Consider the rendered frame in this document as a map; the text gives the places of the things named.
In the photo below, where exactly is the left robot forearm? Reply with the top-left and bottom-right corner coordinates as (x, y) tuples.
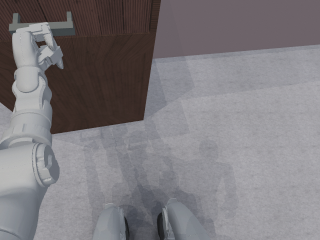
(0, 66), (53, 150)

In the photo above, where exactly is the handle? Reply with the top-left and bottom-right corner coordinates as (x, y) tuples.
(8, 11), (76, 37)

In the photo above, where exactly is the robot right shin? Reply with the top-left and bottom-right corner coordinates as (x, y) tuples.
(163, 198), (177, 240)

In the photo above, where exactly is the left robot upper arm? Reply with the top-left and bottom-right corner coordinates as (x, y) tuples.
(0, 142), (60, 240)

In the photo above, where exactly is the robot left thigh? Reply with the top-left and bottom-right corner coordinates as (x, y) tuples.
(91, 207), (126, 240)

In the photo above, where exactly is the left robot hand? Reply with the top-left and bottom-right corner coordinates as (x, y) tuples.
(12, 22), (64, 73)

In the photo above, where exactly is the cabinet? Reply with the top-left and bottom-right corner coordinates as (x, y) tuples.
(0, 0), (161, 135)

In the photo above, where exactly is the drawer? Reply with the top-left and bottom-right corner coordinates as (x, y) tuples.
(0, 0), (152, 40)

